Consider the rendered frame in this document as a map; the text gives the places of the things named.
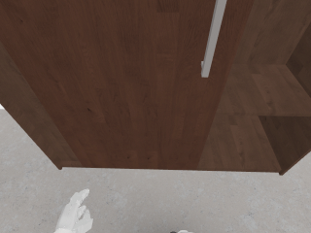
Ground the robot left hand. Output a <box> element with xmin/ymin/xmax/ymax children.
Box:
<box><xmin>55</xmin><ymin>188</ymin><xmax>93</xmax><ymax>233</ymax></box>

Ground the wardrobe door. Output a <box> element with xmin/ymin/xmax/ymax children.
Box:
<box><xmin>0</xmin><ymin>0</ymin><xmax>255</xmax><ymax>170</ymax></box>
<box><xmin>0</xmin><ymin>42</ymin><xmax>79</xmax><ymax>161</ymax></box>

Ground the handle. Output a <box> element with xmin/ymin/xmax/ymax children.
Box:
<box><xmin>201</xmin><ymin>0</ymin><xmax>227</xmax><ymax>78</ymax></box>

